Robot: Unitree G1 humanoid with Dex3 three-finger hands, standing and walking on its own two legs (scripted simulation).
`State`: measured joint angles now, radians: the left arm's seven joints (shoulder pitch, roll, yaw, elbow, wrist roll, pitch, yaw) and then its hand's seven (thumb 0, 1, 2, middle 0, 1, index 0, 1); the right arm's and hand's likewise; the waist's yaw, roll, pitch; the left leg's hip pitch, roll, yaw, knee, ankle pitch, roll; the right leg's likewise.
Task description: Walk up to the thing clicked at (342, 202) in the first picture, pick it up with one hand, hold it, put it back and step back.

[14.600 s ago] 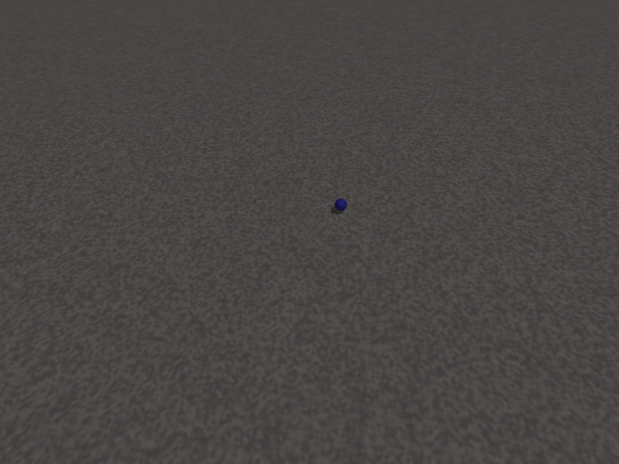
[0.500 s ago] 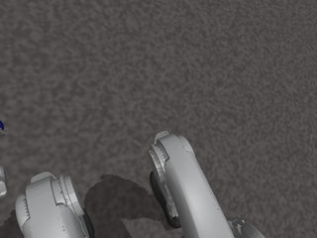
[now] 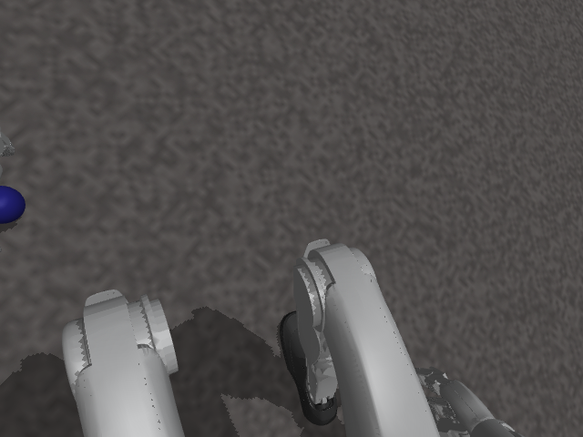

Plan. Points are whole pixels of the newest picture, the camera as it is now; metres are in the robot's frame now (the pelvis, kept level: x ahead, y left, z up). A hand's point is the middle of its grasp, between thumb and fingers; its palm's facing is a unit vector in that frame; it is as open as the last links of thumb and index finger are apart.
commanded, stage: rest palm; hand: left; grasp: from above
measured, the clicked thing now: (1, 204) +0.47 +0.32 -0.29
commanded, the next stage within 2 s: close in 1.40 s
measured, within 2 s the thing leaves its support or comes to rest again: neither
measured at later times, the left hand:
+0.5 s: hand out of the picture +0.46 +0.32 -0.25, palm faces -0.45 -0.15 -0.88, open 14.0 cm
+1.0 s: hand out of the picture +0.45 +0.32 -0.26, palm faces -0.45 -0.15 -0.88, open 14.1 cm
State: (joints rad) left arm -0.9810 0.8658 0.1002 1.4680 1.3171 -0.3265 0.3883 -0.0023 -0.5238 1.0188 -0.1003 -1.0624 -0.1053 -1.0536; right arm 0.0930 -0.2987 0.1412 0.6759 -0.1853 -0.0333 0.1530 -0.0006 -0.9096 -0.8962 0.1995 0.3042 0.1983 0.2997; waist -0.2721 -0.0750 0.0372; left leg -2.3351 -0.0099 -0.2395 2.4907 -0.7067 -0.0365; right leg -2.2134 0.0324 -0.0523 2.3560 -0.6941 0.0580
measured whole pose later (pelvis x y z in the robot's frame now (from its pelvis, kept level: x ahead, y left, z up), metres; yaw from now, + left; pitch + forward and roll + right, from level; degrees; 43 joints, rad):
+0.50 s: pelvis +0.00 +0.01 -0.02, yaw -3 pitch +29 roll -14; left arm -1.06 1.01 0.18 1.72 1.33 -0.22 0.55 0.00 -0.50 0.96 -0.08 -1.03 -0.09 -1.02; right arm 0.14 -0.30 0.25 0.71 -0.28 -0.16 0.22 0.00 -0.90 -0.90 0.20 0.30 0.20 0.30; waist -0.38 -0.10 0.11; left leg -2.39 0.01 -0.26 2.58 -0.72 -0.02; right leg -2.26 0.06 -0.06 2.41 -0.69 0.08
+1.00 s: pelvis +0.00 +0.01 -0.03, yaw -4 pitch +26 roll -15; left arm -1.03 1.03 0.14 1.76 1.34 -0.27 0.60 0.00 -0.51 0.98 -0.09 -1.00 -0.09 -1.00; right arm 0.07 -0.32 0.28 0.68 -0.30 -0.19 0.25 0.00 -0.91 -0.90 0.20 0.30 0.20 0.30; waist -0.37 -0.14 0.13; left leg -2.37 0.01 -0.29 2.60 -0.73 -0.01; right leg -2.23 0.07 -0.08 2.41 -0.68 0.08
